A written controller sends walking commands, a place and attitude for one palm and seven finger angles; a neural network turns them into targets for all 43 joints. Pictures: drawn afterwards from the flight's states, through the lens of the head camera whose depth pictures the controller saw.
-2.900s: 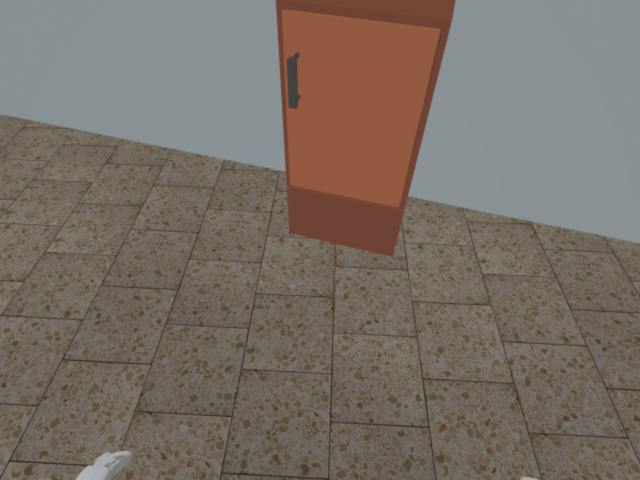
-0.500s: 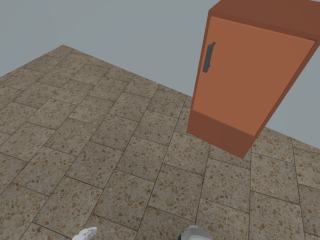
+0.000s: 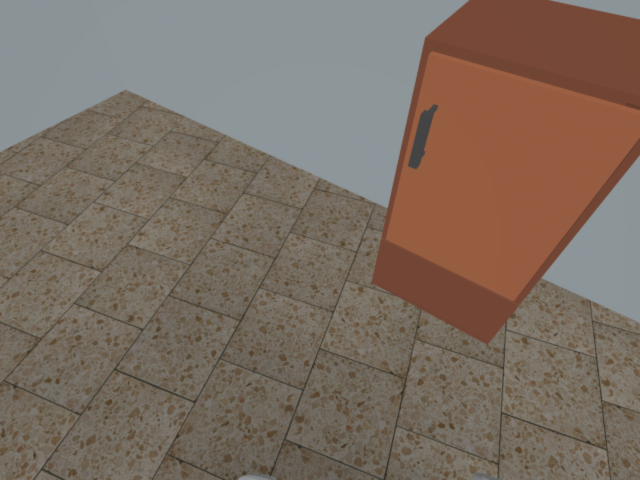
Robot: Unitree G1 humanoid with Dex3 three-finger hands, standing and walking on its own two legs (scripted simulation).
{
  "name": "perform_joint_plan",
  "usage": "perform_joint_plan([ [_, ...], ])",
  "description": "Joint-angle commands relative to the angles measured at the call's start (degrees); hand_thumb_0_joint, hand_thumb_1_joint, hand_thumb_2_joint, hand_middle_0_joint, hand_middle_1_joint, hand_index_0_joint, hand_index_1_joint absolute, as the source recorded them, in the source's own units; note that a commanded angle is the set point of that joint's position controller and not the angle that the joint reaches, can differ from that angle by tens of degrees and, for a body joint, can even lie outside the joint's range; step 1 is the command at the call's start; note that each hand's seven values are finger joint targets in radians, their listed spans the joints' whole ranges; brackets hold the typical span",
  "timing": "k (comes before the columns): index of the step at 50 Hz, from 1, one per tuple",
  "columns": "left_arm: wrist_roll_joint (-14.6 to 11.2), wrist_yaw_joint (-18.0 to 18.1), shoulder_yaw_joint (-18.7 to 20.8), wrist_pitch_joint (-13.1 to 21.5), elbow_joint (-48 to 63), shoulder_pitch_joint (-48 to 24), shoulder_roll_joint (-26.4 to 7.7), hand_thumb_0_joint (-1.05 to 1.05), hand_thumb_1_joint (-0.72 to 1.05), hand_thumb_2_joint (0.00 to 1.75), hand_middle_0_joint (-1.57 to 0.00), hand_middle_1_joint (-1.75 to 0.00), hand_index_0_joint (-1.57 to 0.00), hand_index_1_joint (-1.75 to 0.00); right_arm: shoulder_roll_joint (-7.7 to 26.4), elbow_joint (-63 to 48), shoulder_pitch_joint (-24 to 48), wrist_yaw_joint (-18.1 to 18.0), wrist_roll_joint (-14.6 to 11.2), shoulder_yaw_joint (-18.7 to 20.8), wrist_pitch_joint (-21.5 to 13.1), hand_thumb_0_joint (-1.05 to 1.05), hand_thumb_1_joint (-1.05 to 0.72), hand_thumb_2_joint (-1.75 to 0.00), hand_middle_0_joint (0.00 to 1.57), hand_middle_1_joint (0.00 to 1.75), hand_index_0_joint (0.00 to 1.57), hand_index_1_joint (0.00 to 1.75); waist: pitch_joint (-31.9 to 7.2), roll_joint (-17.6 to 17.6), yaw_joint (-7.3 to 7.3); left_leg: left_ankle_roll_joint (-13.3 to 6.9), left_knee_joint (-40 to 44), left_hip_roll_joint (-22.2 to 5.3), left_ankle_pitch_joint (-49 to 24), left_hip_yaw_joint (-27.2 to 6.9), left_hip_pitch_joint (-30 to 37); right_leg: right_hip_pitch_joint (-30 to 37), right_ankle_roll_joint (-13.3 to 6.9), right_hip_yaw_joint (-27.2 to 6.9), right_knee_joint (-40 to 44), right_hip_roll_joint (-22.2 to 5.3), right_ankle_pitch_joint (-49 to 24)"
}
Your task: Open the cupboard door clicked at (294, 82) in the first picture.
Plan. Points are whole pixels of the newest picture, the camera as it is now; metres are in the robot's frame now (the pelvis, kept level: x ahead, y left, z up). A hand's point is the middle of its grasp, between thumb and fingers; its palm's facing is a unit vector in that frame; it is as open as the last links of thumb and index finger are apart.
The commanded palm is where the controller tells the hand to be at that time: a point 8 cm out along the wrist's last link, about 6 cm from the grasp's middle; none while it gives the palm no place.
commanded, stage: turn to face it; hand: left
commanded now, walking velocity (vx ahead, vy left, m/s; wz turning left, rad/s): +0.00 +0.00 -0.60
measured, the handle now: (423, 136) +0.85 -0.13 -0.05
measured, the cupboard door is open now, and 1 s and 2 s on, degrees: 0 0 0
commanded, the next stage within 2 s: take the last steps up to it in 0.50 s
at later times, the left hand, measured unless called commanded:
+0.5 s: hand (203, 475) +0.14 +0.19 -0.16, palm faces -0.29 -0.92 -0.27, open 7.4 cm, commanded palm none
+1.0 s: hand out of the picture +0.10 +0.18 -0.19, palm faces -0.30 -0.94 -0.18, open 7.4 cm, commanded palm none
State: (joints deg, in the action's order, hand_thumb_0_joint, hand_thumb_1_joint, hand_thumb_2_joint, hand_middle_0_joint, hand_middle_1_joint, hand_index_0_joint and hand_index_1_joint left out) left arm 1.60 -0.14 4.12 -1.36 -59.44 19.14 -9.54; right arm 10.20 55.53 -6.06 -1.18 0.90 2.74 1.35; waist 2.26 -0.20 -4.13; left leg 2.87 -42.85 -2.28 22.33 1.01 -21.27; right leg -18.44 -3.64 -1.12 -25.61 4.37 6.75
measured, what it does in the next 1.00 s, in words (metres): steps on the spot, turning right: left foot, then right foot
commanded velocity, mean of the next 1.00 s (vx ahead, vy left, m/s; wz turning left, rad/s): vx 0.13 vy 0.02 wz -0.25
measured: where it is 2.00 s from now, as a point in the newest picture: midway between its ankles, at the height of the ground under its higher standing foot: (366, 476)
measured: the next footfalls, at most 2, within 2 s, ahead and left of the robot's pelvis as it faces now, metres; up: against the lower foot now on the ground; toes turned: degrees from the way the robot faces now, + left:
left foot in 0.06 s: +0.05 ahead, +0.12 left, +0.00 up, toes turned -1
right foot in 0.52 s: -0.03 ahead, -0.12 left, +0.00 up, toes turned -24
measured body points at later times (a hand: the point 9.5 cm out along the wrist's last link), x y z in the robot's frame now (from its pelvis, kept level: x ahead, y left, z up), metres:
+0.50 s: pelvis -0.01 +0.01 +0.00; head +0.02 -0.01 +0.45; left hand +0.16 +0.23 -0.14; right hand -0.07 -0.24 -0.16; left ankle +0.01 +0.12 -0.74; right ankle -0.07 -0.11 -0.72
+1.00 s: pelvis +0.03 +0.00 -0.01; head +0.03 +0.02 +0.44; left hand +0.12 +0.23 -0.17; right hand -0.02 -0.24 -0.15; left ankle +0.09 +0.08 -0.74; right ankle -0.07 -0.10 -0.73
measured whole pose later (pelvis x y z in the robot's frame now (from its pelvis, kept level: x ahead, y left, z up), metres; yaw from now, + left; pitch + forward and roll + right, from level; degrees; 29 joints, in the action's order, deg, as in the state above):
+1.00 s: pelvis +0.03 +0.00 -0.01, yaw -22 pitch -2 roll -1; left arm 1.2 -0.3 3.6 0.0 -61.4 19.2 -11.8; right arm 10.0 58.3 -15.3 0.6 1.8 2.6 -1.6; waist 0.1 -1.7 -0.9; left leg -0.7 -33.1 -2.8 15.6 7.8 -15.1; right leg -9.5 -0.6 1.5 -34.9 -1.1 23.8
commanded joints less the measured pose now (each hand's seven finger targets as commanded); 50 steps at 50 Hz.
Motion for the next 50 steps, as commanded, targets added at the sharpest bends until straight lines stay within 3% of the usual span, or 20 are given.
perform_joint_plan([
  [1, -0.48, 0.78, 2.79, 0.34, 5.17, -2.32, -11.36, 0.0, 0.9, 0.9, -0.2, -0.3, -0.2, -0.3, 5.04, -1.9, -6.6, -1.33, -0.88, 1.22, -1.39, 0.0, -0.9, -0.9, 0.2, 0.3, 0.2, 0.3, -5.19, -7.16, 3.63, -0.96, 14.42, 1.6, -3.17, -0.14, 11.06, 0.02, -3.84, -21.04, 7.24, -13.94, -0.54],
  [2, -0.78, 0.74, 2.65, 0.1, 5.98, -3.89, -10.36, 0.0, 0.9, 0.9, -0.2, -0.3, -0.2, -0.3, 6.15, -1.29, -9.49, -1.74, -0.91, 1.54, -1.84, 0.0, -0.9, -0.9, 0.2, 0.3, 0.2, 0.3, -5.8, -5.56, 5.3, -1.69, 20.95, -0.58, -5.86, -0.89, 18.63, -5.08, -1.48, -18.54, 4.29, -11.18, 3.18],
  [4, -1.3, -0.17, 2.04, -0.11, 8.11, -4.32, -6.48, 0.0, 0.9, 0.9, -0.2, -0.3, -0.2, -0.3, 13.64, -3.11, -8.32, -1.91, -0.03, 2.9, -1.72, 0.0, -0.9, -0.9, 0.2, 0.3, 0.2, 0.3, -2.14, 17.36, 5.48, -8.84, 32.07, -22.29, -5.27, -21.22, 21.44, -20.53, 4.45, -2.53, -18.89, 0.07, 23.68],
  [5, -0.52, -0.18, 2.69, -0.51, 7.46, -4.89, -9.08, 0.0, 0.9, 0.9, -0.2, -0.3, -0.2, -0.3, 12.49, -4.54, -4.69, -1.76, -0.04, 2.49, -1.42, 0.0, -0.9, -0.9, 0.2, 0.3, 0.2, 0.3, -0.27, 12.44, 4.61, -11.32, 31.51, -24.25, -8.13, -18.98, 13.28, -17.14, 5.18, -2.24, -28.42, -3.7, 22.84],
  [7, 0.23, -0.75, 3.65, -1.84, 5.45, -1.36, -9.24, 0.0, 0.9, 0.9, -0.2, -0.3, -0.2, -0.3, 8.74, -6.17, 1.67, -2.03, 0.16, 1.49, -1.72, 0.0, -0.9, -0.9, 0.2, 0.3, 0.2, 0.3, 1.91, 7.73, 0.77, -9.97, 30.59, -17.8, -11.16, -8.88, 6.82, -14.25, 6.37, -1.83, -40.19, -4.15, 17.33],
  [10, 0.06, -1.25, 3.33, -2.24, 5.35, -0.44, -7.58, 0.0, 0.9, 0.9, -0.2, -0.3, -0.2, -0.3, 8.16, -6.39, 1.36, -1.82, 0.12, 1.27, -2.23, 0.0, -0.9, -0.9, 0.2, 0.3, 0.2, 0.3, 0.96, 6.64, 0.4, -8.68, 28.31, -13.44, -17.09, -0.6, 8.78, -15.33, 7.48, 0.06, -45.29, -5.28, 12.41],
  [18, -0.25, -1.13, 1.49, -2.17, 9.27, -10.3, -5.95, 0.0, 0.9, 0.9, -0.2, -0.3, -0.2, -0.3, 10.51, -2.52, -9.71, -1.23, 0.66, 2.65, -2.13, 0.0, -0.9, -0.9, 0.2, 0.3, 0.2, 0.3, -1.19, 10.45, 6.11, -11.38, 23.64, -17.57, -31.96, 1.73, 17.82, -10.66, 7.75, 4.39, -25.93, -7.77, 18.56],
  [24, -0.29, -0.68, 1.05, -0.53, 8.54, -6.58, -6.7, 0.0, 0.9, 0.9, -0.2, -0.3, -0.2, -0.3, 12.39, -1.69, -8.96, -0.29, 0.55, 3.36, -1.35, 0.0, -0.9, -0.9, 0.2, 0.3, 0.2, 0.3, -5.06, 10.32, 3.7, -6.84, 13.91, -16.38, -29.77, 6.11, 13.44, 5.11, 5.2, 7.2, -3.41, -5.86, 7.63],
  [25, -0.02, -0.36, 1.4, 0.3, 7.71, -4.03, -9.78, 0.0, 0.9, 0.9, -0.2, -0.3, -0.2, -0.3, 10.83, -1.62, -10.41, 0.09, 0.07, 3.05, -1.26, 0.0, -0.9, -0.9, 0.2, 0.3, 0.2, 0.3, -7.37, 3.59, 2.73, -3.55, 6.56, -13.87, -23.76, 8.1, 7.95, 14.37, 4.04, 3.42, 3.87, -8.87, -1.08],
  [26, 0.42, 0.54, 2.59, 1.2, 6.77, -0.98, -16.31, 0.0, 0.9, 0.9, -0.2, -0.3, -0.2, -0.3, 6.09, -3.5, -9.74, 0.31, -0.22, 1.74, -1.12, 0.0, -0.9, -0.9, 0.2, 0.3, 0.2, 0.3, -8.23, -14.62, 1.04, 0.05, -5.56, -7.21, 2.73, 11.59, -7.34, 24.17, -0.38, -13.38, 6.36, -23.27, -20.14],
  [27, -0.53, 1.15, 2.54, 1.01, 6.07, 1.3, -17.85, 0.0, 0.9, 0.9, -0.2, -0.3, -0.2, -0.3, 5.76, -5.1, -5.76, -0.21, -0.08, 1.07, -0.5, 0.0, -0.9, -0.9, 0.2, 0.3, 0.2, 0.3, -8.9, -15.74, -0.28, 0.78, -13.1, -4.32, 14.68, 5.27, -10.63, 21.55, -5.79, -16.69, 3.08, -27.93, -38.37],
  [28, -0.6, 1.49, 2.12, 0.87, 6.22, 0.44, -16.19, 0.0, 0.9, 0.9, -0.2, -0.3, -0.2, -0.3, 5.66, -4.79, -5.68, -0.56, -0.21, 1.09, -0.05, 0.0, -0.9, -0.9, 0.2, 0.3, 0.2, 0.3, -8.36, -10.57, 0.41, 0.39, -17.51, -5.02, 12.3, 1.45, -10.7, 19.85, -8.16, -12.56, 2.14, -26.71, -36.88],
  [29, -0.47, 1.83, 2.33, 1.03, 6.58, -1.89, -15.28, 0.0, 0.9, 0.9, -0.2, -0.3, -0.2, -0.3, 5.65, -4.22, -5.77, -0.59, -0.12, 0.94, 0.12, 0.0, -0.9, -0.9, 0.2, 0.3, 0.2, 0.3, -7.8, -14.52, 1.34, 0.45, -19.34, -5.13, 10.47, 0.38, -12.85, 19.43, -7.45, -12.27, 2.71, -23.83, -34.9],
  [32, -0.67, 1.64, 0.92, 1.32, 7.73, -7.4, -11.29, 0.0, 0.9, 0.9, -0.2, -0.3, -0.2, -0.3, 6.48, -0.85, -8.62, -0.08, 0.45, 1.14, 0.34, 0.0, -0.9, -0.9, 0.2, 0.3, 0.2, 0.3, -3.82, -7.8, 4.15, 1.62, -21.31, -4.83, 1.42, 0.76, -10.19, 13.04, -5.53, -7.21, 5.51, -19.32, -20.62],
  [37, -0.3, 0.99, 0.84, 2.85, 5.85, -4.8, -11.26, 0.0, 0.9, 0.9, -0.2, -0.3, -0.2, -0.3, 5.8, -0.02, -8.88, 1.25, 0.95, 1.24, -0.81, 0.0, -0.9, -0.9, 0.2, 0.3, 0.2, 0.3, -0.13, -7.24, 3.16, 1.5, -12.47, -4.27, -1.98, 2.87, -9.12, 10.96, -6.14, -9.84, 11.99, -18.9, 5.68],
  [42, 0.07, 0.75, 1.05, 3.54, 3.26, -1.38, -11.47, 0.0, 0.9, 0.9, -0.2, -0.3, -0.2, -0.3, 4.44, -1.29, -5.55, 1.92, 0.62, 0.97, -2.24, 0.0, -0.9, -0.9, 0.2, 0.3, 0.2, 0.3, 2.09, -7.11, 1.35, 0.19, 0.13, -3.31, 0.6, 3.46, -5.89, 11.28, -7.5, -13.21, 13.6, -20.88, 12.52],
  [46, -0.45, 0.55, 1.04, 3.27, 2.25, -3.57, -11.1, 0.0, 0.9, 0.9, -0.2, -0.3, -0.2, -0.3, 4.03, 1.23, -12.83, 1.69, 0.37, 0.66, -3.26, 0.0, -0.9, -0.9, 0.2, 0.3, 0.2, 0.3, 1.92, -5.31, 5.23, -0.91, 14.91, -0.93, -6.78, 6.56, 11.21, 1.99, -3.89, -8.3, 8.72, -16.77, 17.26],
  [47, -0.67, 0.36, 0.78, 3.04, 2.44, -3.99, -9.36, 0.0, 0.9, 0.9, -0.2, -0.3, -0.2, -0.3, 5.3, 2.79, -16.88, 1.25, 0.26, 0.72, -3.71, 0.0, -0.9, -0.9, 0.2, 0.3, 0.2, 0.3, 1.1, -0.34, 6.88, -1.35, 18.57, -1.43, -5.89, 4.89, 18.56, -3.03, -2.16, -5.53, 3.62, -13.62, 18.83],
  [49, -0.97, -0.19, -0.41, 2.71, 4.99, -5.75, -3.85, 0.0, 0.9, 0.9, -0.2, -0.3, -0.2, -0.3, 13.76, 4.38, -25.8, 0.48, 1.1, 2.69, -3.64, 0.0, -0.9, -0.9, 0.2, 0.3, 0.2, 0.3, 2.15, 21.89, 9.94, -9.9, 34.31, -21.31, 13.61, -22.49, 22.21, -17.53, 2.85, 7.6, -24.63, -2.91, 26.26],
  [50, -0.36, -0.19, -0.17, 2.64, 5.83, -8.03, -5.82, 0.0, 0.9, 0.9, -0.2, -0.3, -0.2, -0.3, 13.46, 3.66, -24.1, 0.47, 0.81, 2.56, -3.09, 0.0, -0.9, -0.9, 0.2, 0.3, 0.2, 0.3, 4.92, 15.74, 9.56, -12.61, 36.99, -23.43, 20.73, -25.73, 17.02, -18.91, 1.79, 3.42, -32.58, -5.96, 25.65],
])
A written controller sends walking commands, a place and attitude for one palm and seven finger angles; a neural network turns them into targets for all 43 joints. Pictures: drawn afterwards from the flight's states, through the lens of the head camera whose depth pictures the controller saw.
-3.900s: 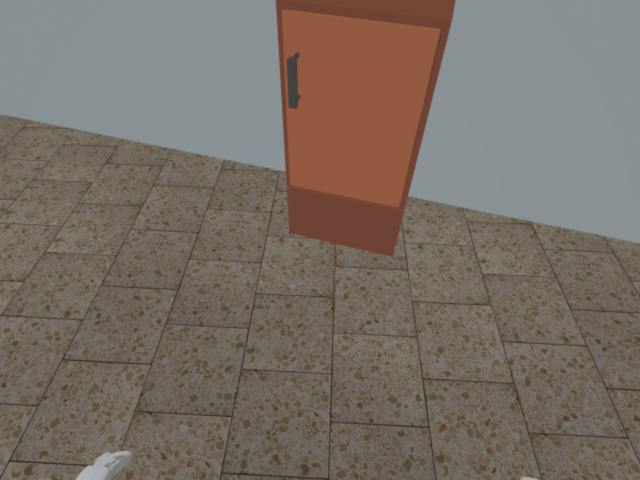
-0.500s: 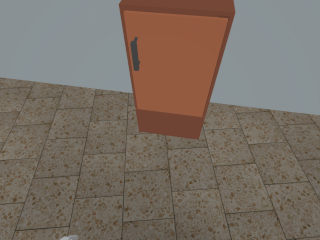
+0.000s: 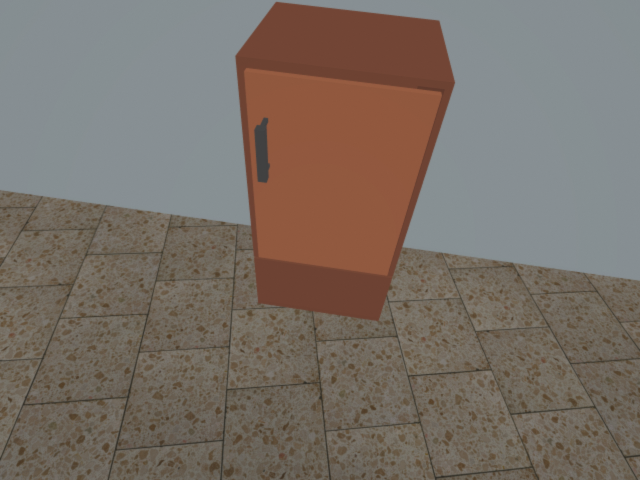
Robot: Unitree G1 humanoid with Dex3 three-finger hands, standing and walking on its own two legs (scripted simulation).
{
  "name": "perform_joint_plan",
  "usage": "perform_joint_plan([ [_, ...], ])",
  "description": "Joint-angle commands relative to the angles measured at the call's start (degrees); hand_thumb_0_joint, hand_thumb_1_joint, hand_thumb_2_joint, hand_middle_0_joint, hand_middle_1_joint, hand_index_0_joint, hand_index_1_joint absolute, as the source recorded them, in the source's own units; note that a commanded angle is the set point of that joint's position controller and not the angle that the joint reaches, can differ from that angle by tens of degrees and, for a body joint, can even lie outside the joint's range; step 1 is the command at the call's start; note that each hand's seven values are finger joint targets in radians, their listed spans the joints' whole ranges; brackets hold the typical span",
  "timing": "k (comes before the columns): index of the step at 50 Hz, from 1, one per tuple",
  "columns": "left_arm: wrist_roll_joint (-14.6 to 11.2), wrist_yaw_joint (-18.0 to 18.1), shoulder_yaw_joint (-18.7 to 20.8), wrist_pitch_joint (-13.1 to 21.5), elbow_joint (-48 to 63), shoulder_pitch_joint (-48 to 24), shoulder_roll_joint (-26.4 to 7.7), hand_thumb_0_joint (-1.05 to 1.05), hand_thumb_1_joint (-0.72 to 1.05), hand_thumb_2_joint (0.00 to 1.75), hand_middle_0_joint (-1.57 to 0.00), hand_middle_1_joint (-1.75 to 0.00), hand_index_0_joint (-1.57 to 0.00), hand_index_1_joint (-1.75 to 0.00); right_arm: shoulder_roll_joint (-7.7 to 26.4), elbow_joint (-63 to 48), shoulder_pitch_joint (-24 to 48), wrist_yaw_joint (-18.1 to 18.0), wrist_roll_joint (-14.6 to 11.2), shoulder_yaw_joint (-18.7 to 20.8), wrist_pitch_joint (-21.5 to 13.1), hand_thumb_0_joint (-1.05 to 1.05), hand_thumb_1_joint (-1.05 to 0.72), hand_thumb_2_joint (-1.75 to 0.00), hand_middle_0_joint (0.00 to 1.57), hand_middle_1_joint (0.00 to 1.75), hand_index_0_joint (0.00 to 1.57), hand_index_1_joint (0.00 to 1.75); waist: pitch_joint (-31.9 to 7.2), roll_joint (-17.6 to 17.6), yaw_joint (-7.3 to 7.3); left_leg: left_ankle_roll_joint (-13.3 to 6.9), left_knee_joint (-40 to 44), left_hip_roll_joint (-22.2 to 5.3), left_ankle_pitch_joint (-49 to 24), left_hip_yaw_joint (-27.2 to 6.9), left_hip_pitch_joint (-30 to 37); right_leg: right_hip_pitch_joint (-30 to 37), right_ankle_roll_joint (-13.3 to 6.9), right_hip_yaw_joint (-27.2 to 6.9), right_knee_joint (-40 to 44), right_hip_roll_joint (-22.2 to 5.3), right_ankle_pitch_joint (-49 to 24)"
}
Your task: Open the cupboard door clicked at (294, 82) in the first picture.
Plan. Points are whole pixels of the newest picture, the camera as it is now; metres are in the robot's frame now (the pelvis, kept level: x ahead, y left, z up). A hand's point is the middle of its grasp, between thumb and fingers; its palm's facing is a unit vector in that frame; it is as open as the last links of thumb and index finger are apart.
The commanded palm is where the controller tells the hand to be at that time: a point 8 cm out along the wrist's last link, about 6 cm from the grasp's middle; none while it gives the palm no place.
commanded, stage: take the last steps up to it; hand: left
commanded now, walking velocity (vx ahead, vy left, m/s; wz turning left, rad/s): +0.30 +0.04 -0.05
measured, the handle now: (264, 150) +0.81 +0.19 -0.04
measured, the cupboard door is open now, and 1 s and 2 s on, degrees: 0 0 0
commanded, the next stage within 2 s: come to a stop and stand still in 0.56 s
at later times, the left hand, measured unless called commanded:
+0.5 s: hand (234, 413) +0.25 +0.15 -0.16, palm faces -0.05 -0.98 -0.21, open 7.4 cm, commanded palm none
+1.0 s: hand (222, 424) +0.24 +0.17 -0.18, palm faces +0.08 -0.98 -0.16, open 7.4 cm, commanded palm none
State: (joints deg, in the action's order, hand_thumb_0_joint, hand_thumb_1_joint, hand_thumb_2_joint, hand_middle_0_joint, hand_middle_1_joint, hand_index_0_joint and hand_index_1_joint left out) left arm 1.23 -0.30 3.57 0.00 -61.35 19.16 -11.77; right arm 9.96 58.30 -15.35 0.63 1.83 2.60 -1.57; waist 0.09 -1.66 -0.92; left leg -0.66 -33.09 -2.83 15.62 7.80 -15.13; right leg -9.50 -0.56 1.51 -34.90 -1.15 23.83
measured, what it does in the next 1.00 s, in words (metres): walks ahead: right foot, then left foot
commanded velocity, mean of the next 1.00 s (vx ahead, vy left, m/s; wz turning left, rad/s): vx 0.07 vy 0.01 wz -0.01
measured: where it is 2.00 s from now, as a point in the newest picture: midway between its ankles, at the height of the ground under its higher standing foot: outside the picture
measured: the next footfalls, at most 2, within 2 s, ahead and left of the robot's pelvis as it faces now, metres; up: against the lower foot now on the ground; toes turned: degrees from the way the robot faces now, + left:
right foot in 0.48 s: +0.27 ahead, -0.12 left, +0.00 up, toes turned -10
left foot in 0.92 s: +0.34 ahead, +0.10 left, +0.00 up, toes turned +5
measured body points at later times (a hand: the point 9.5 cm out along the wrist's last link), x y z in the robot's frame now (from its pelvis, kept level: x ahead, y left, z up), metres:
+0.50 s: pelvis +0.15 -0.02 -0.01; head +0.17 -0.05 +0.44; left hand +0.26 +0.20 -0.15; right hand +0.02 -0.20 -0.17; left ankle +0.02 +0.09 -0.72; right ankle +0.24 -0.12 -0.73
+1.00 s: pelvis +0.24 +0.00 +0.00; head +0.27 +0.02 +0.45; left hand +0.24 +0.22 -0.17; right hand +0.34 -0.22 -0.14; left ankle +0.30 +0.10 -0.73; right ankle +0.23 -0.12 -0.72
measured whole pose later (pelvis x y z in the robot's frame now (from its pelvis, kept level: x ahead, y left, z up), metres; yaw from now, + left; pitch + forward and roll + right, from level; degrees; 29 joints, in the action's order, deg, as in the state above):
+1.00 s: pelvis +0.24 +0.00 +0.00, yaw -1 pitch -2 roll -1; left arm 1.0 2.2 2.3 -1.4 -61.1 15.6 -8.8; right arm 7.6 58.0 -7.5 -1.1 1.1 1.9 0.7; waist 4.6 -2.1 -2.8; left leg -1.9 -33.1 -2.2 12.8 5.7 -18.7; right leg -15.0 0.1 6.8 -39.0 -2.7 25.1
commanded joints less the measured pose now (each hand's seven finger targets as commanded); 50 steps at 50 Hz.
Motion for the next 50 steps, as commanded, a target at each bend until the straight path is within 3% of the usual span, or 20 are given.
perform_joint_plan([
  [1, 0.6, -0.09, 0.6, 1.08, 6.71, -8.06, -3.69, 0.0, 0.9, 0.9, -0.2, -0.3, -0.2, -0.3, 10.51, 0.59, -12.18, -1.6, -0.2, 1.81, -0.59, 0.0, -0.9, -0.9, 0.2, 0.3, 0.2, 0.3, 8.87, 14.93, 5.27, -8.14, 28.66, -20.2, 26.71, -29.74, 7.27, -28.39, -1.31, -0.53, -28.28, -2.15, 4.37],
  [3, 0.78, -0.93, 0.71, 1.29, 5.04, -6.72, -3.0, 0.0, 0.9, 0.9, -0.2, -0.3, -0.2, -0.3, 7.28, -0.26, -8.21, -1.93, -0.38, 0.55, -1.37, 0.0, -0.9, -0.9, 0.2, 0.3, 0.2, 0.3, 9.92, 6.44, 3.18, -7.03, 27.56, -16.56, 17.08, -21.92, 4.34, -27.26, -0.85, -0.97, -31.23, -4.3, -2.71],
  [6, 0.62, -1.04, 0.42, 0.99, 2.87, -2.27, -0.96, 0.0, 0.9, 0.9, -0.2, -0.3, -0.2, -0.3, 5.83, 0.63, -7.91, -2.31, -0.86, 0.19, -2.56, 0.0, -0.9, -0.9, 0.2, 0.3, 0.2, 0.3, 5.72, 5.48, 0.99, -6.07, 26.26, -12.31, 2.97, -12.87, 7.5, -25.32, 0.54, 0.18, -30.26, -4.63, -9.57],
  [11, 0.5, -0.87, 0.46, 0.84, 3.85, -5.69, -0.56, 0.0, 0.9, 0.9, -0.2, -0.3, -0.2, -0.3, 4.23, 3.72, -12.46, -2.63, -1.1, 0.21, -3.27, 0.0, -0.9, -0.9, 0.2, 0.3, 0.2, 0.3, 4.73, 5.09, 1.74, -8.68, 24.79, -12.57, -11.29, -10.41, 15.35, -29.45, 2.04, 1.27, -22.7, -5.92, -11.79],
  [18, 0.22, -0.67, -0.16, 1.51, 6.25, -13.71, 1.61, 0.0, 0.9, 0.9, -0.2, -0.3, -0.2, -0.3, 3.45, 7.32, -15.9, -2.5, -0.39, 0.45, -2.73, 0.0, -0.9, -0.9, 0.2, 0.3, 0.2, 0.3, 9.1, 8.08, 3.75, -9.16, 21.1, -13.2, -19.23, -7.01, 13.29, -23.32, 0.76, 4.96, -6.19, -4.63, -9.99],
  [20, 0.14, -0.63, 0.08, 1.85, 6.01, -12.03, 1.09, 0.0, 0.9, 0.9, -0.2, -0.3, -0.2, -0.3, 3.99, 7.41, -14.51, -2.41, -0.26, 0.65, -2.49, 0.0, -0.9, -0.9, 0.2, 0.3, 0.2, 0.3, 8.48, 8.14, 2.58, -8.73, 18.51, -13.4, -19.02, -6.77, 11.24, -17.79, -0.19, 5.44, -2.63, -3.6, -9.36],
  [22, 0.44, -0.54, 0.66, 2.46, 3.52, -3.91, -0.05, 0.0, 0.9, 0.9, -0.2, -0.3, -0.2, -0.3, 4.4, 7.34, -13.12, -2.42, -0.58, 0.58, -2.34, 0.0, -0.9, -0.9, 0.2, 0.3, 0.2, 0.3, 4.79, 4.52, -1.52, -6.75, 9.01, -10.78, -23.6, -3.68, 7.46, -4.39, -1.17, 7.3, 2.8, -0.76, -13.46],
  [23, 0.76, -0.23, 1.26, 3.21, 1.03, 4.11, -2.63, 0.0, 0.9, 0.9, -0.2, -0.3, -0.2, -0.3, 4.06, 7.15, -12.65, -2.15, -1.06, 0.56, -2.54, 0.0, -0.9, -0.9, 0.2, 0.3, 0.2, 0.3, -0.21, 0.96, -4.91, -4.72, -2.07, -7.93, -22.32, -1.65, 3.85, 6.75, -2.37, 4.0, 5.83, -2.7, -15.33],
  [24, 1.12, 0.53, 2.6, 4.06, -0.7, 10.9, -7.98, 0.0, 0.9, 0.9, -0.2, -0.3, -0.2, -0.3, 1.37, 5.78, -14.4, -1.56, -1.58, 0.22, -2.78, 0.0, -0.9, -0.9, 0.2, 0.3, 0.2, 0.3, -6.68, -11.34, -6.45, -1.86, -18.5, -1.83, -5.2, 2.15, -8.18, 19.24, -7.14, -13.45, 9.69, -16.32, -16.6],
  [25, -0.13, 1.01, 2.93, 4.15, -0.98, 13.53, -11.91, 0.0, 0.9, 0.9, -0.2, -0.3, -0.2, -0.3, 1.32, 3.95, -14.99, -1.42, -1.64, -0.06, -2.27, 0.0, -0.9, -0.9, 0.2, 0.3, 0.2, 0.3, -9.74, -15.38, -4.93, -0.41, -34.31, 2.44, 17.22, -1.58, -15.15, 20.83, -12.23, -29.71, 18.25, -26.84, -21.41],
  [26, -0.64, 1.39, 2.83, 3.65, -0.12, 8.88, -10.41, 0.0, 0.9, 0.9, -0.2, -0.3, -0.2, -0.3, 2.24, 4.31, -12.85, -1.69, -1.39, 0.66, -1.7, 0.0, -0.9, -0.9, 0.2, 0.3, 0.2, 0.3, -5.6, -7.27, -4.24, -0.96, -39.21, -0.53, 15.47, -6.56, -16.09, 14.84, -13.08, -26.16, 20.14, -25.94, -13.94],
  [29, -0.47, 1.44, 0.55, 4.04, 2.3, -1.45, -3.27, 0.0, 0.9, 0.9, -0.2, -0.3, -0.2, -0.3, -0.53, 4.19, -7.67, -1.23, -0.74, 0.44, -0.66, 0.0, -0.9, -0.9, 0.2, 0.3, 0.2, 0.3, 4.13, -0.8, -0.33, -0.05, -37.55, -4.8, 3.63, -7.85, -14.77, -3.2, -8.41, -12.68, 22.95, -19.68, -15.58],
  [32, 0.11, 1.63, -0.13, 4.7, 2.01, -1.62, -0.1, 0.0, 0.9, 0.9, -0.2, -0.3, -0.2, -0.3, -2.23, 5.05, -10.81, -1.11, -0.32, 0.27, 0.75, 0.0, -0.9, -0.9, 0.2, 0.3, 0.2, 0.3, 2.88, -3.0, 2.43, 1.69, -30.78, -4.86, 0.52, -6.13, -11.6, -6.03, -7.05, -2.57, 22.76, -15.93, -27.34],
  [37, 0.01, 1.93, -0.79, 3.51, 2.4, -3.0, -2.23, 0.0, 0.9, 0.9, -0.2, -0.3, -0.2, -0.3, -1.49, 3.46, -6.29, -1.38, -1.12, -0.64, 2.04, 0.0, -0.9, -0.9, 0.2, 0.3, 0.2, 0.3, 0.64, -4.0, 2.06, 3.81, -16.23, -2.98, -0.79, -4.72, -7.84, -4.15, -7.19, 1.53, 18.21, -14.09, -46.76],
  [40, 0.26, 2.46, -0.07, 2.09, 2.4, -2.42, -4.8, 0.0, 0.9, 0.9, -0.2, -0.3, -0.2, -0.3, 0.42, 1.16, -1.5, -1.46, -1.5, -0.25, 2.45, 0.0, -0.9, -0.9, 0.2, 0.3, 0.2, 0.3, 0.21, -6.4, 0.53, 3.84, -9.21, -1.41, 0.58, -4.0, -6.95, -0.92, -8.0, 0.76, 14.47, -14.84, -48.95],
  [43, 0.2, 2.73, 0.46, 0.75, 2.45, -1.99, -5.92, 0.0, 0.9, 0.9, -0.2, -0.3, -0.2, -0.3, 2.16, -0.3, 0.99, -1.67, -1.33, 0.36, 2.81, 0.0, -0.9, -0.9, 0.2, 0.3, 0.2, 0.3, 1.29, -7.21, 0.29, 3.33, -3.48, -0.64, -1.17, -3.87, -2.99, -2.4, -7.87, -0.61, 12.1, -14.97, -43.07],
  [45, 0.04, 2.81, 0.38, 0.03, 2.59, -2.43, -5.07, 0.0, 0.9, 0.9, -0.2, -0.3, -0.2, -0.3, 2.87, 0.15, -1.1, -1.74, -1.28, 0.69, 2.41, 0.0, -0.9, -0.9, 0.2, 0.3, 0.2, 0.3, 1.27, -3.89, 1.7, 2.58, 5.05, -1.82, -14.39, -4.73, 4.93, -7.15, -4.8, 0.11, 7.68, -12.37, -33.18],
  [47, -0.65, 3.09, -0.53, -0.7, 3.27, 1.48, -0.86, 0.0, 0.9, 0.9, -0.2, -0.3, -0.2, -0.3, 8.43, -0.86, -1.91, -2.34, -0.89, 1.2, 1.62, 0.0, -0.9, -0.9, 0.2, 0.3, 0.2, 0.3, -1.85, 12.4, 0.63, -4.74, 10.02, -15.98, -43.41, -17.01, 8.66, -9.79, 1.2, 5.0, -1.16, -3.53, -7.03],
  [48, -0.63, 3.28, -0.75, -0.92, 3.21, 1.73, -0.49, 0.0, 0.9, 0.9, -0.2, -0.3, -0.2, -0.3, 9.28, -1.05, -1.35, -2.54, -0.81, 1.43, 1.86, 0.0, -0.9, -0.9, 0.2, 0.3, 0.2, 0.3, -1.82, 13.99, 0.84, -8.35, 13.5, -18.66, -42.3, -17.75, 5.42, -8.25, 1.42, 4.11, -9.17, -1.61, 7.77],
  [50, -0.39, 3.03, -0.47, -1.62, 2.56, 1.08, -1.01, 0.0, 0.9, 0.9, -0.2, -0.3, -0.2, -0.3, 8.3, -1.76, 1.77, -3.67, -0.82, 1.0, 1.49, 0.0, -0.9, -0.9, 0.2, 0.3, 0.2, 0.3, -2.37, 15.27, 0.65, -10.1, 15.33, -18.42, -36.63, -18.77, 3.58, -10.82, 1.57, -1.21, -20.51, -1.73, 9.86],
])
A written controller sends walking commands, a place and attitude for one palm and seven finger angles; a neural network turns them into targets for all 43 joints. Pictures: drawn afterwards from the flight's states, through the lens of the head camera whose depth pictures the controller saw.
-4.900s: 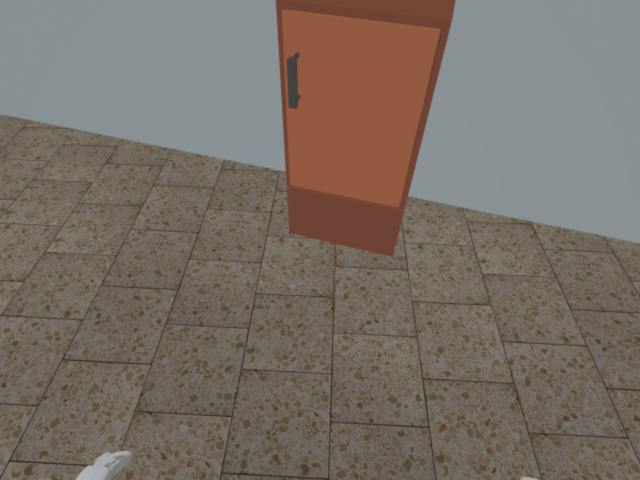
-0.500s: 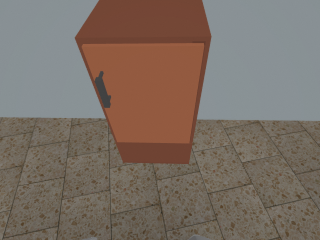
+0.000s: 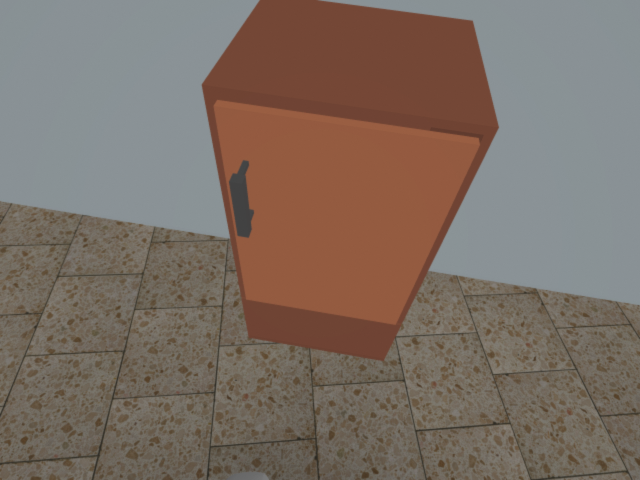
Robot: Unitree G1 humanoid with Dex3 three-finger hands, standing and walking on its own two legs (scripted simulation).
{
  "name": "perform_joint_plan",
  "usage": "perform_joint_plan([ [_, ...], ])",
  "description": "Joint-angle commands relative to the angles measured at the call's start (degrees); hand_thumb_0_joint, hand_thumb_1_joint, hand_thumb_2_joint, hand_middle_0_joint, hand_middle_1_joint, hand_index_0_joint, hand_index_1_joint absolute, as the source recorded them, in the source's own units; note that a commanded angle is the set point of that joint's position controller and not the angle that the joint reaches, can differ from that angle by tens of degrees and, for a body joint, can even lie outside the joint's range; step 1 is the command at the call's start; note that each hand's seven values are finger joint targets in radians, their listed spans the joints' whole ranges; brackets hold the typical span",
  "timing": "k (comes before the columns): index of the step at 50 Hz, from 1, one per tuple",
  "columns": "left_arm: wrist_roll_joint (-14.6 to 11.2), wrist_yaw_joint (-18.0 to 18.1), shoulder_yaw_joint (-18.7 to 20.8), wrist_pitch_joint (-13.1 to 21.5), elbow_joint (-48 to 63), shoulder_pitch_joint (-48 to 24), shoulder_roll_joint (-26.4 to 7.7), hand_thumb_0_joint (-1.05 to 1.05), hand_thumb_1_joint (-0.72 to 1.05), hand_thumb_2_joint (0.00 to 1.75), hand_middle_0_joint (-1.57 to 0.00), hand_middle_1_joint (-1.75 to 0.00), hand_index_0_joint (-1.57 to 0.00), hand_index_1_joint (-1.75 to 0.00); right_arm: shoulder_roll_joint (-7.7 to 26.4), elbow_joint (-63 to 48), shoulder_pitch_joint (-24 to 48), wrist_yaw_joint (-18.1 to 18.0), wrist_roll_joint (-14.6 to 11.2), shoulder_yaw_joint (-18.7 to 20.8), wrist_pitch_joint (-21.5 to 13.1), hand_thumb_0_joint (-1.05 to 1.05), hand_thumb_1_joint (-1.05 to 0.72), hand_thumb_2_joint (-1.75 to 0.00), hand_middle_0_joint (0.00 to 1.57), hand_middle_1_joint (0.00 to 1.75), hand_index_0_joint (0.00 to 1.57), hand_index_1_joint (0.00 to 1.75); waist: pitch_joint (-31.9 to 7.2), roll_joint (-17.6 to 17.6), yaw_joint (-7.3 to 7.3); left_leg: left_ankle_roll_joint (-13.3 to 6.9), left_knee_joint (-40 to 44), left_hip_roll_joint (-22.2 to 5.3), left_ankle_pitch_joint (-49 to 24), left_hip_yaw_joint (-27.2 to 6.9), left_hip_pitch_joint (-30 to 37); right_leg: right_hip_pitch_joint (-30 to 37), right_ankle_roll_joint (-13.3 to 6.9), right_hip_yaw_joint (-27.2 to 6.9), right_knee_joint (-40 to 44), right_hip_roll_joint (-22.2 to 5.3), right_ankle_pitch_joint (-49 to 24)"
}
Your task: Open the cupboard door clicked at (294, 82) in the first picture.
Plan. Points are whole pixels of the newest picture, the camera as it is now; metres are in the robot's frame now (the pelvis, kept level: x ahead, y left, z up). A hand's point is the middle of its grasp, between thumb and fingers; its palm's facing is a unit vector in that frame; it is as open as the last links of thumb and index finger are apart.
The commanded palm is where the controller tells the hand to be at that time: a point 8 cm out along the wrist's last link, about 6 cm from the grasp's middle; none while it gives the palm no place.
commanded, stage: come to a stop and stand still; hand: left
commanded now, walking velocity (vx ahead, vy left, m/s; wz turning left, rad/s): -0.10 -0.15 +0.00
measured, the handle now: (244, 199) +0.56 +0.20 -0.04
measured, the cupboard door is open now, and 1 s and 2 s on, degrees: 0 0 0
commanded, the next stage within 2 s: look again from close up in 0.62 s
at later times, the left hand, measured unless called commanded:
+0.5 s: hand out of the picture -0.05 +0.14 -0.15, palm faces +0.01 -0.98 -0.22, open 7.4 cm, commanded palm none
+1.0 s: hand out of the picture -0.03 +0.21 -0.17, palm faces +0.01 -0.97 -0.25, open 7.4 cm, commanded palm none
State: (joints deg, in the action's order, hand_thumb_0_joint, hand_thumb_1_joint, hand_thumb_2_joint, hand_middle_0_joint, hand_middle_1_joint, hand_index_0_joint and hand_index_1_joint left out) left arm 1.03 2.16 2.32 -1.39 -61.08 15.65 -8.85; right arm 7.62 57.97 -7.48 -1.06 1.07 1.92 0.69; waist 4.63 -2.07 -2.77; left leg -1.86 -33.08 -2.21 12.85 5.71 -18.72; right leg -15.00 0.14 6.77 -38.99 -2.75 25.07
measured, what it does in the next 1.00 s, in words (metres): steps on the spot: right foot, then left foot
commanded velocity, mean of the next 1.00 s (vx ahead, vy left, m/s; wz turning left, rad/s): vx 0.04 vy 0.03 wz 0.00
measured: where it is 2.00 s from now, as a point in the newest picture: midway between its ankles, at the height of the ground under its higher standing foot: outside the picture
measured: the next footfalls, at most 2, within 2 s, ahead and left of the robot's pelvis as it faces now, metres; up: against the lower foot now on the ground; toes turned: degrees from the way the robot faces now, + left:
right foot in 0.34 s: -0.05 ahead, -0.15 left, +0.00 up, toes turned -4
left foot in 0.70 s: -0.02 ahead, +0.11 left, +0.00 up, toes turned +5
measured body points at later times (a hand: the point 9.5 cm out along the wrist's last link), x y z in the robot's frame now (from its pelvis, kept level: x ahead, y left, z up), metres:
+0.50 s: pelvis -0.05 -0.04 +0.02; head -0.06 -0.06 +0.47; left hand -0.05 +0.19 -0.13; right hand -0.06 -0.28 -0.15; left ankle -0.02 +0.10 -0.69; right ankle -0.09 -0.15 -0.73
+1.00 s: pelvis -0.04 +0.02 +0.00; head -0.01 +0.01 +0.45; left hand -0.03 +0.26 -0.15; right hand +0.00 -0.21 -0.16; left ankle -0.06 +0.10 -0.73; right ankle -0.09 -0.14 -0.73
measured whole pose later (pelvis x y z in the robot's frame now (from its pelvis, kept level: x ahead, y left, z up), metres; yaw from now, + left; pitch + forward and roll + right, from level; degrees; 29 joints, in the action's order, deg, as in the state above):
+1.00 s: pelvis -0.04 +0.02 +0.00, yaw -1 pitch +0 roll +0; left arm 1.3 2.3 0.4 0.5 -61.9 15.6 -10.1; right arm 11.0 57.5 -14.0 -1.9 1.3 0.7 -1.2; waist 2.6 1.6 -0.8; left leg -3.0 -34.7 0.4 20.4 6.2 -14.6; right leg -11.4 1.8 1.6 -33.4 -6.0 21.7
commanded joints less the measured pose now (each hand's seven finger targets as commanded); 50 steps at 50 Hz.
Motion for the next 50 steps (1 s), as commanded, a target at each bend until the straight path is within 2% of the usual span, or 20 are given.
perform_joint_plan([
  [1, 0.04, 0.4, 1.14, -0.36, 2.17, 4.64, -4.66, 0.0, 0.9, 0.9, -0.2, -0.3, -0.2, -0.3, 9.94, -2.03, -4.68, -2.13, 0.03, 1.64, -0.66, 0.0, -0.9, -0.9, 0.2, 0.3, 0.2, 0.3, -7.16, 14.18, 2.39, -9.11, 14.52, -18.24, -32.99, -15.4, 8.07, -7.07, 0.86, -7.63, -19.07, -0.17, 7.08],
  [5, 0.35, -0.47, 1.63, -0.67, 2.81, 3.83, -4.92, 0.0, 0.9, 0.9, -0.2, -0.3, -0.2, -0.3, 10.86, -3.01, -3.97, -2.09, 0.0, 2.44, -0.45, 0.0, -0.9, -0.9, 0.2, 0.3, 0.2, 0.3, -10.1, 7.18, 2.97, -8.87, 13.47, -16.85, -27.57, -12.57, 12.01, -10.5, 1.85, -7.38, -21.4, 0.42, 3.13],
  [11, 0.21, -1.1, 1.03, -1.1, 3.4, 2.79, -3.05, 0.0, 0.9, 0.9, -0.2, -0.3, -0.2, -0.3, 11.63, -1.75, -4.65, -1.11, 0.59, 2.99, 0.13, 0.0, -0.9, -0.9, 0.2, 0.3, 0.2, 0.3, -8.98, 13.18, 4.37, -6.74, 19.67, -15.35, 2.1, -14.53, 7.66, -3.0, 1.29, -4.32, -4.65, 0.28, 4.38],
  [14, 0.08, -1.09, 0.76, -0.41, -0.14, 10.28, -2.4, 0.0, 0.9, 0.9, -0.2, -0.3, -0.2, -0.3, 11.35, -1.24, -3.03, -0.34, 0.64, 3.26, 0.83, 0.0, -0.9, -0.9, 0.2, 0.3, 0.2, 0.3, -6.36, 11.97, 1.08, -1.65, 21.14, -9.99, 17.67, -10.24, -2.59, 10.45, 0.14, 0.31, 12.15, 2.72, -4.48],
  [15, 0.36, -0.91, 0.84, 0.09, -1.03, 12.62, -3.97, 0.0, 0.9, 0.9, -0.2, -0.3, -0.2, -0.3, 9.27, -1.0, -2.95, -0.08, 0.32, 2.87, 0.95, 0.0, -0.9, -0.9, 0.2, 0.3, 0.2, 0.3, -5.18, 7.68, 0.06, 0.58, 17.4, -6.41, 18.75, -7.97, -5.57, 13.47, -0.26, -1.9, 19.1, 1.14, -5.87],
  [17, 0.85, -0.4, 1.3, 0.66, 1.36, 7.51, -11.03, 0.0, 0.9, 0.9, -0.2, -0.3, -0.2, -0.3, 3.82, -2.95, -2.13, 0.6, -0.25, 1.58, 1.59, 0.0, -0.9, -0.9, 0.2, 0.3, 0.2, 0.3, 1.94, -13.81, 0.87, 4.58, -1.0, 0.43, 13.11, -1.3, -10.32, -0.29, -6.66, -25.74, 36.81, -17.02, 21.93],
  [18, 0.84, -0.15, 1.31, 0.55, 3.67, 2.47, -11.92, 0.0, 0.9, 0.9, -0.2, -0.3, -0.2, -0.3, 6.39, -3.46, -0.91, 0.98, 0.19, 2.22, 1.74, 0.0, -0.9, -0.9, 0.2, 0.3, 0.2, 0.3, 4.53, -9.42, 1.22, 3.86, -8.08, -0.77, 12.27, -4.16, -7.32, -8.92, -8.56, -27.08, 38.78, -19.91, 22.75],
  [21, 0.26, -0.21, 1.04, 2.32, 3.8, -1.66, -9.4, 0.0, 0.9, 0.9, -0.2, -0.3, -0.2, -0.3, 5.94, 0.11, -6.32, 1.51, 0.43, 2.08, 1.23, 0.0, -0.9, -0.9, 0.2, 0.3, 0.2, 0.3, 5.31, -6.89, 3.69, 3.04, -13.28, -1.21, 4.57, -4.86, -7.0, -5.37, -6.62, -19.1, 34.11, -13.7, 6.81],
  [23, 0.23, -0.62, 0.82, 2.91, 3.14, 0.69, -8.53, 0.0, 0.9, 0.9, -0.2, -0.3, -0.2, -0.3, 5.67, 1.27, -9.3, 1.73, 0.3, 1.89, 0.5, 0.0, -0.9, -0.9, 0.2, 0.3, 0.2, 0.3, 3.75, -5.09, 3.35, 3.61, -13.59, -0.47, 3.02, -3.19, -8.06, 0.57, -5.44, -13.83, 30.19, -11.64, -2.93],
  [28, 0.43, -0.26, 1.09, 3.13, 0.84, 6.8, -7.76, 0.0, 0.9, 0.9, -0.2, -0.3, -0.2, -0.3, 6.12, -0.34, -6.78, 0.98, 0.08, 1.4, -0.18, 0.0, -0.9, -0.9, 0.2, 0.3, 0.2, 0.3, 1.11, -7.55, 0.07, 4.31, -9.1, -1.26, 7.43, -3.31, -9.65, 9.97, -8.01, -14.92, 25.29, -14.87, -19.57],
  [31, 0.52, 0.1, 1.46, 2.75, 0.29, 5.95, -8.46, 0.0, 0.9, 0.9, -0.2, -0.3, -0.2, -0.3, 5.14, 0.12, -8.0, 0.33, -0.43, 0.76, -0.53, 0.0, -0.9, -0.9, 0.2, 0.3, 0.2, 0.3, -2.11, -7.57, 0.58, 4.05, 1.51, -0.74, 8.28, -2.64, -2.08, 10.94, -8.53, -13.24, 19.5, -14.87, -33.0],
  [33, -0.22, 0.12, 1.12, 2.47, -0.12, 4.03, -6.95, 0.0, 0.9, 0.9, -0.2, -0.3, -0.2, -0.3, 4.73, 2.7, -12.8, -0.13, -0.59, 0.27, -1.44, 0.0, -0.9, -0.9, 0.2, 0.3, 0.2, 0.3, -4.77, -5.57, 2.57, 3.39, 12.59, -0.23, -5.24, -2.55, 9.45, 7.14, -4.57, -8.96, 13.9, -9.44, -32.57],
  [35, -0.59, -0.03, 0.16, 1.97, -0.22, 5.99, -3.1, 0.0, 0.9, 0.9, -0.2, -0.3, -0.2, -0.3, 9.05, 3.86, -14.89, -0.9, -0.39, 0.89, -2.26, 0.0, -0.9, -0.9, 0.2, 0.3, 0.2, 0.3, -8.85, 6.49, 1.83, -0.68, 8.78, -9.18, -26.53, -9.74, 17.79, 1.39, -0.44, -4.42, 10.33, -3.84, -17.37],
  [36, 0.02, 2.44, -0.66, 3.87, -1.93, 7.74, -4.4, 0.0, 0.9, 0.9, -0.2, -0.3, -0.2, -0.3, 9.26, -0.54, -9.04, -0.11, -0.62, 0.21, -2.04, 0.0, -0.9, -0.9, 0.2, 0.3, 0.2, 0.3, -0.54, 0.55, 1.53, 0.79, -2.72, -7.02, -20.7, -6.43, 3.35, 2.09, -1.43, -9.49, 17.89, -4.85, -25.0],
  [37, 0.24, 1.75, 0.09, 4.42, 1.22, 5.67, -7.35, 0.0, 0.9, 0.9, -0.2, -0.3, -0.2, -0.3, 6.18, -1.97, -11.37, 0.42, 0.04, -0.45, -1.37, 0.0, -0.9, -0.9, 0.2, 0.3, 0.2, 0.3, -3.07, 0.21, 3.28, 1.26, -1.06, -3.51, 0.91, -4.49, 3.39, 0.95, -3.42, -12.19, 19.18, -9.28, -17.41],
  [38, 0.42, 1.06, -0.41, 3.86, 1.45, 2.1, -8.05, 0.0, 0.9, 0.9, -0.2, -0.3, -0.2, -0.3, 4.3, -1.22, -11.2, 0.42, 0.08, -0.55, -1.55, 0.0, -0.9, -0.9, 0.2, 0.3, 0.2, 0.3, 1.23, 7.86, 4.64, 1.62, 2.63, -1.93, 0.86, -4.99, 3.95, -3.3, -3.88, -9.38, 16.31, -8.67, -10.42],
  [41, 0.26, 0.57, -0.96, 2.92, 1.2, 5.34, -5.64, 0.0, 0.9, 0.9, -0.2, -0.3, -0.2, -0.3, 8.29, -1.23, -13.75, 0.07, 0.18, -0.55, -2.92, 0.0, -0.9, -0.9, 0.2, 0.3, 0.2, 0.3, -5.35, 19.72, 2.95, -1.66, 8.07, -6.98, -19.99, -11.14, 5.38, 1.56, -1.81, -2.3, 5.29, -0.26, -5.26],
  [43, 0.13, 0.51, -1.36, 2.68, 0.46, 5.94, -4.46, 0.0, 0.9, 0.9, -0.2, -0.3, -0.2, -0.3, 9.02, -1.86, -13.19, -0.8, -0.04, -0.5, -2.92, 0.0, -0.9, -0.9, 0.2, 0.3, 0.2, 0.3, -7.33, 14.1, 2.39, -3.33, 6.75, -8.05, -28.03, -11.36, 9.19, 1.24, -1.54, -2.09, 5.19, 0.21, -4.89],
  [46, 0.14, 0.37, -1.52, 2.63, 0.41, 4.54, -4.51, 0.0, 0.9, 0.9, -0.2, -0.3, -0.2, -0.3, 9.02, -2.48, -12.09, -1.13, -0.09, -0.6, -3.02, 0.0, -0.9, -0.9, 0.2, 0.3, 0.2, 0.3, -6.54, 4.32, 2.39, -2.43, 5.34, -6.77, -29.02, -8.99, 9.5, 2.27, -1.5, -3.35, 6.52, -1.26, -13.9],
  [50, 0.13, 0.38, -1.33, 1.97, 0.91, 3.32, -5.85, 0.0, 0.9, 0.9, -0.2, -0.3, -0.2, -0.3, 9.51, -2.16, -10.81, -1.09, -0.07, -0.58, -2.75, 0.0, -0.9, -0.9, 0.2, 0.3, 0.2, 0.3, -3.65, 2.55, 2.28, -1.7, 7.32, -5.55, -24.32, -8.01, 8.39, 2.13, -0.86, -4.04, 6.78, -2.16, -16.23],
])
